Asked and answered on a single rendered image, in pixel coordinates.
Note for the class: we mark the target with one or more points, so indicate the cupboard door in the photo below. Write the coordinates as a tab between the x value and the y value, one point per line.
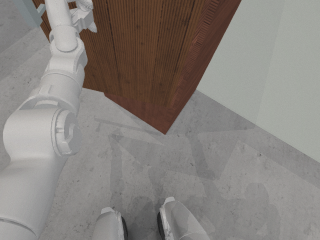
140	47

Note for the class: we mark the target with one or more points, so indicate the robot thigh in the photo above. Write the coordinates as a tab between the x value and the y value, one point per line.
108	226
180	220

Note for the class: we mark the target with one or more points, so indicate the robot left forearm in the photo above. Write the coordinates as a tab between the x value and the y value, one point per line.
63	78

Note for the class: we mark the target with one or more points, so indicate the robot left hand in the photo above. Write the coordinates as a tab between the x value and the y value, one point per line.
59	14

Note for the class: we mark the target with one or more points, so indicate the robot left thigh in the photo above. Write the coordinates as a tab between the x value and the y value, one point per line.
108	226

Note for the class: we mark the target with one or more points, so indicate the handle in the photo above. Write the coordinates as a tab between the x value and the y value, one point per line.
31	15

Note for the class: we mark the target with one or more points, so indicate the robot right thigh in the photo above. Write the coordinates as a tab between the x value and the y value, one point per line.
180	220

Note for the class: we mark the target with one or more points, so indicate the left robot upper arm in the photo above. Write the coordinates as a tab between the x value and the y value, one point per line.
39	143

